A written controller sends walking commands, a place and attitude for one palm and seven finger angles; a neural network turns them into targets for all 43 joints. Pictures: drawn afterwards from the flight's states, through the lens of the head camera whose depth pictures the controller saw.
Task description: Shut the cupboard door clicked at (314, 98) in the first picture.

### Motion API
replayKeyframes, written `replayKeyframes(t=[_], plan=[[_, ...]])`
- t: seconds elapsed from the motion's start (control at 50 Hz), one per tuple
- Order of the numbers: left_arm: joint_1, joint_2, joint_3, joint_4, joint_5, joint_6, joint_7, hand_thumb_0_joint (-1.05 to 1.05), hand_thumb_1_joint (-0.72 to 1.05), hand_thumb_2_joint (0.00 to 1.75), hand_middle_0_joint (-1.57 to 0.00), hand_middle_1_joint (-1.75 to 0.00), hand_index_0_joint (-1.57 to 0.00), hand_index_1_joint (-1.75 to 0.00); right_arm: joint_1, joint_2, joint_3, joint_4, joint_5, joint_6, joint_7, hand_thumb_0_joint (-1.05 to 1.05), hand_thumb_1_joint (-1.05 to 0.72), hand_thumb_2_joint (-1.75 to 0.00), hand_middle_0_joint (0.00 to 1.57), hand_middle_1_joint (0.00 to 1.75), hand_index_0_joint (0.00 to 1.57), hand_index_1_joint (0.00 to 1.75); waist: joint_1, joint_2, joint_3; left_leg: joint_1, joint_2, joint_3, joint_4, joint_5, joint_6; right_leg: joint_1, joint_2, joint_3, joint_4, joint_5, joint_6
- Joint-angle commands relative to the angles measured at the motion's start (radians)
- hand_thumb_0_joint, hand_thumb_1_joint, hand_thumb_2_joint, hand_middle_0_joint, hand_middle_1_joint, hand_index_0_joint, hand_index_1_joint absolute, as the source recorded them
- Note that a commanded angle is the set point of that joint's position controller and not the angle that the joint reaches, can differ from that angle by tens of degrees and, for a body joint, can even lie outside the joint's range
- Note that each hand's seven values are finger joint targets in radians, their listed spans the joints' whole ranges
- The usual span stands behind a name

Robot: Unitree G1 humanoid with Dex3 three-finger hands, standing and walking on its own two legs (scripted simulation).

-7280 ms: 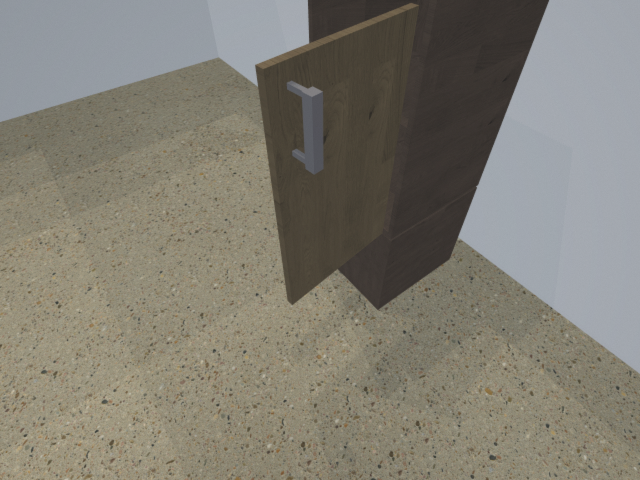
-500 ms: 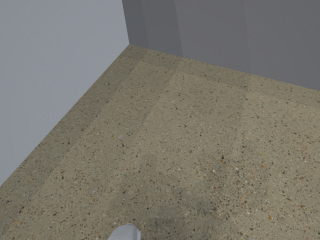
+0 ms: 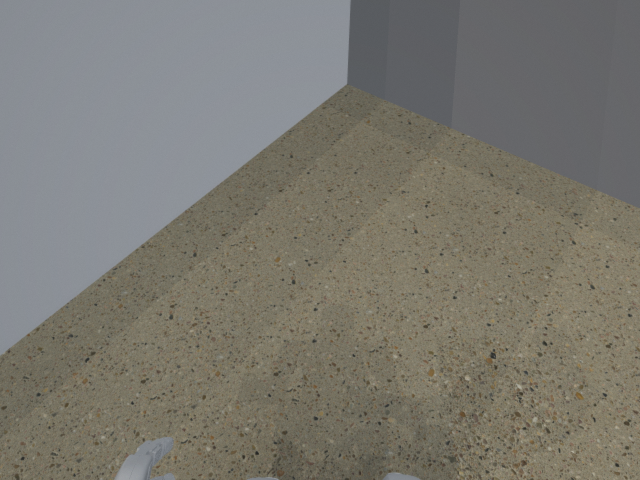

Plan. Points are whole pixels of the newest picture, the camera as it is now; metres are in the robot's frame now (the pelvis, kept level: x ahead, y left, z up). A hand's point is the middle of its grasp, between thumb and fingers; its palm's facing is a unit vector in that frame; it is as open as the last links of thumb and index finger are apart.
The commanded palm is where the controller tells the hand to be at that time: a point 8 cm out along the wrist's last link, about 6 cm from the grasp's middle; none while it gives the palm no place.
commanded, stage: walk to a spot facing it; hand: left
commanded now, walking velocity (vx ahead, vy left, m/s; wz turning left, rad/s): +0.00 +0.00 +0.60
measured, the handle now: out of the picture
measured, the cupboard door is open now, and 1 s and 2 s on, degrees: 97 97 97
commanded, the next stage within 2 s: none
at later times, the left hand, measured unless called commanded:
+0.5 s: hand out of the picture -0.03 +0.20 -0.18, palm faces +0.38 -0.89 -0.25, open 7.3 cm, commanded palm none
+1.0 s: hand out of the picture +0.01 +0.17 -0.14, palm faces +0.58 -0.76 -0.29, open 7.4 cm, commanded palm none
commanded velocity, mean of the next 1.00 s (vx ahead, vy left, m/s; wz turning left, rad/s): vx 0.00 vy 0.00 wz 0.60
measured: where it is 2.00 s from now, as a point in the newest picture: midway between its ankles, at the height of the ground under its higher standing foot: outside the picture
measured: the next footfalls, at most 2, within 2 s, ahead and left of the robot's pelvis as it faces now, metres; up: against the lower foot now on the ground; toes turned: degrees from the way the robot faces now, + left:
right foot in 0.02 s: +0.04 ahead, -0.12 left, +0.00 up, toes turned -1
left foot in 0.50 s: +0.00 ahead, +0.11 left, +0.00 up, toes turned +27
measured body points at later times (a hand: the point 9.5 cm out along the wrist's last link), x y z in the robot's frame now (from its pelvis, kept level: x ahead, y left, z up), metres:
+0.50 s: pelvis +0.00 -0.01 -0.01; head +0.05 +0.01 +0.44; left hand -0.05 +0.24 -0.16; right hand +0.21 -0.22 -0.14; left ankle -0.03 +0.09 -0.74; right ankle +0.00 -0.13 -0.73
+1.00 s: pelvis +0.03 -0.05 +0.00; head +0.10 -0.05 +0.45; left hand -0.02 +0.21 -0.12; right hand +0.23 -0.23 -0.16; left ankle -0.06 +0.05 -0.66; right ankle +0.07 -0.14 -0.73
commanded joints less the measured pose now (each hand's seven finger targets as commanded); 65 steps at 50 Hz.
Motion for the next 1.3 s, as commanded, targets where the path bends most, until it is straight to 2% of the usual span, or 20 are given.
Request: replayKeyframes(t=[0.0,0.02,0.08,0.14,0.36,0.42,0.44,0.46,0.48,0.5,0.54,0.6,0.76,0.82,0.84,0.88,0.9,1.0,1.2,1.28], plan=[[0.174,0.202,0.053,-0.033,0.016,-0.055,0.021,0.00,0.90,0.90,-0.20,-0.30,-0.20,-0.30,-0.035,-0.123,-0.048,-0.104,0.023,-0.026,-0.009,0.00,-0.90,-0.90,0.20,0.30,0.20,0.30,0.083,-0.169,-0.214,-0.223,0.031,-0.073,0.159,-0.028,0.011,0.459,-0.231,0.209,-0.422,0.255,-0.076],[0.175,0.258,0.060,-0.032,0.018,-0.053,0.026,0.00,0.90,0.90,-0.20,-0.30,-0.20,-0.30,-0.053,-0.103,-0.044,-0.121,0.018,-0.026,-0.009,0.00,-0.90,-0.90,0.20,0.30,0.20,0.30,0.095,-0.344,-0.185,-0.303,-0.045,0.056,0.433,-0.386,-0.040,0.404,-0.470,0.394,-0.431,0.447,-0.203],[0.046,0.135,0.020,-0.050,0.002,-0.054,0.030,0.00,0.90,0.90,-0.20,-0.30,-0.20,-0.30,-0.020,-0.123,-0.048,-0.055,0.007,0.003,-0.001,0.00,-0.90,-0.90,0.20,0.30,0.20,0.30,0.013,-0.233,-0.105,-0.285,0.054,0.014,0.718,-0.222,-0.057,0.265,-0.326,0.148,-0.374,0.570,-0.196],[0.057,0.113,0.014,-0.052,0.003,-0.055,0.029,0.00,0.90,0.90,-0.20,-0.30,-0.20,-0.30,-0.030,-0.086,-0.033,-0.044,0.010,0.014,0.011,0.00,-0.90,-0.90,0.20,0.30,0.20,0.30,0.011,-0.203,-0.089,-0.274,0.059,0.066,0.664,-0.139,-0.072,0.286,-0.266,-0.019,-0.359,0.660,-0.151],[0.153,0.181,0.044,-0.007,0.018,-0.049,0.023,0.00,0.90,0.90,-0.20,-0.30,-0.20,-0.30,-0.131,-0.063,-0.012,-0.078,0.017,0.003,0.019,0.00,-0.90,-0.90,0.20,0.30,0.20,0.30,0.070,-0.216,-0.100,-0.116,0.061,0.180,0.224,-0.201,-0.045,0.344,-0.361,-0.107,-0.287,0.686,-0.190],[0.123,0.193,0.052,-0.004,0.011,-0.047,0.014,0.00,0.90,0.90,-0.20,-0.30,-0.20,-0.30,-0.044,-0.095,-0.020,-0.068,0.013,-0.011,0.016,0.00,-0.90,-0.90,0.20,0.30,0.20,0.30,0.011,-0.173,-0.141,0.085,0.035,0.202,-0.011,-0.038,-0.021,0.258,-0.339,-0.180,-0.144,0.624,-0.130],[0.106,0.179,0.050,-0.014,0.003,-0.043,0.010,0.00,0.90,0.90,-0.20,-0.30,-0.20,-0.30,0.038,-0.149,-0.035,-0.049,0.009,-0.019,0.014,0.00,-0.90,-0.90,0.20,0.30,0.20,0.30,-0.038,-0.061,-0.185,0.257,0.086,0.125,-0.114,0.132,0.010,0.138,-0.303,-0.216,0.023,0.494,-0.081],[0.082,0.107,0.033,-0.054,-0.006,-0.036,-0.001,0.00,0.90,0.90,-0.20,-0.30,-0.20,-0.30,0.108,-0.275,-0.067,-0.040,0.000,-0.027,0.005,0.00,-0.90,-0.90,0.20,0.30,0.20,0.30,-0.079,0.268,-0.216,0.416,0.379,-0.285,-0.166,0.482,0.154,-0.174,-0.133,-0.225,0.281,-0.151,0.005],[0.001,0.098,0.020,-0.091,0.003,-0.020,0.006,0.00,0.90,0.90,-0.20,-0.30,-0.20,-0.30,0.153,-0.321,-0.074,-0.022,0.008,-0.019,-0.008,0.00,-0.90,-0.90,0.20,0.30,0.20,0.30,-0.100,0.253,-0.217,0.378,0.469,-0.358,-0.175,0.657,0.252,-0.244,-0.086,-0.089,0.418,-0.318,0.003],[-0.027,0.113,0.020,-0.106,0.005,-0.015,0.007,0.00,0.90,0.90,-0.20,-0.30,-0.20,-0.30,0.130,-0.297,-0.066,-0.030,0.007,-0.019,-0.012,0.00,-0.90,-0.90,0.20,0.30,0.20,0.30,-0.079,0.123,-0.173,0.308,0.460,-0.283,-0.181,0.529,0.256,-0.241,-0.110,-0.030,0.457,-0.251,-0.009],[-0.006,0.106,0.032,-0.055,0.010,-0.009,0.005,0.00,0.90,0.90,-0.20,-0.30,-0.20,-0.30,0.004,-0.243,-0.052,-0.064,0.002,-0.028,-0.026,0.00,-0.90,-0.90,0.20,0.30,0.20,0.30,-0.029,0.209,-0.123,0.186,0.333,-0.226,-0.209,0.323,0.198,-0.228,-0.101,0.002,0.467,-0.125,0.001],[0.050,0.109,0.032,-0.020,0.012,-0.002,-0.005,0.00,0.90,0.90,-0.20,-0.30,-0.20,-0.30,-0.048,-0.210,-0.038,-0.080,0.004,-0.035,-0.028,0.00,-0.90,-0.90,0.20,0.30,0.20,0.30,0.016,0.121,-0.099,0.141,0.260,-0.150,-0.224,0.277,0.156,-0.181,-0.074,0.006,0.429,-0.022,0.004],[0.009,0.076,0.023,-0.059,0.002,-0.013,0.002,0.00,0.90,0.90,-0.20,-0.30,-0.20,-0.30,-0.013,-0.216,-0.051,-0.071,-0.003,-0.026,-0.022,0.00,-0.90,-0.90,0.20,0.30,0.20,0.30,-0.001,0.148,-0.129,0.131,0.227,-0.230,-0.174,0.311,0.165,-0.036,0.004,-0.021,0.080,-0.062,0.000],[0.090,0.086,0.028,-0.044,-0.003,-0.026,0.007,0.00,0.90,0.90,-0.20,-0.30,-0.20,-0.30,-0.056,-0.207,-0.057,-0.086,0.004,-0.020,-0.020,0.00,-0.90,-0.90,0.20,0.30,0.20,0.30,0.040,0.139,-0.153,0.033,0.189,-0.248,-0.103,0.309,0.131,0.166,0.033,-0.038,-0.157,0.068,-0.010],[0.133,0.107,0.037,-0.034,-0.002,-0.036,0.010,0.00,0.90,0.90,-0.20,-0.30,-0.20,-0.30,-0.069,-0.190,-0.055,-0.092,0.010,-0.020,-0.018,0.00,-0.90,-0.90,0.20,0.30,0.20,0.30,0.069,0.091,-0.168,-0.044,0.143,-0.223,-0.046,0.231,0.089,0.290,0.000,-0.016,-0.311,0.160,-0.017],[0.169,0.254,0.062,-0.033,0.019,-0.048,0.025,0.00,0.90,0.90,-0.20,-0.30,-0.20,-0.30,-0.071,-0.103,-0.045,-0.120,0.019,-0.023,-0.009,0.00,-0.90,-0.90,0.20,0.30,0.20,0.30,0.097,-0.344,-0.169,-0.308,-0.061,0.044,0.397,-0.365,-0.040,0.416,-0.455,0.393,-0.447,0.367,-0.202],[0.140,0.232,0.052,-0.039,0.011,-0.046,0.029,0.00,0.90,0.90,-0.20,-0.30,-0.20,-0.30,-0.060,-0.141,-0.053,-0.113,0.012,-0.016,-0.006,0.00,-0.90,-0.90,0.20,0.30,0.20,0.30,0.078,-0.249,-0.152,-0.266,0.001,-0.009,0.569,-0.357,-0.031,0.302,-0.473,0.318,-0.423,0.415,-0.247],[0.060,0.116,0.020,-0.048,0.003,-0.054,0.028,0.00,0.90,0.90,-0.20,-0.30,-0.20,-0.30,-0.049,-0.088,-0.036,-0.044,0.012,0.013,0.012,0.00,-0.90,-0.90,0.20,0.30,0.20,0.30,0.015,-0.196,-0.084,-0.281,0.050,0.058,0.658,-0.143,-0.069,0.316,-0.271,-0.020,-0.357,0.668,-0.158],[0.174,0.172,0.047,0.002,0.019,-0.050,0.024,0.00,0.90,0.90,-0.20,-0.30,-0.20,-0.30,-0.155,-0.060,-0.010,-0.076,0.016,0.000,0.020,0.00,-0.90,-0.90,0.20,0.30,0.20,0.30,0.077,-0.229,-0.094,-0.124,0.049,0.176,0.211,-0.192,-0.042,0.379,-0.343,-0.113,-0.266,0.769,-0.178],[0.127,0.195,0.053,-0.005,0.004,-0.048,0.010,0.00,0.90,0.90,-0.20,-0.30,-0.20,-0.30,-0.012,-0.118,-0.026,-0.050,0.008,-0.016,0.015,0.00,-0.90,-0.90,0.20,0.30,0.20,0.30,-0.021,-0.150,-0.160,0.183,0.018,0.198,-0.070,0.064,0.001,0.223,-0.313,-0.208,-0.026,0.693,-0.100]])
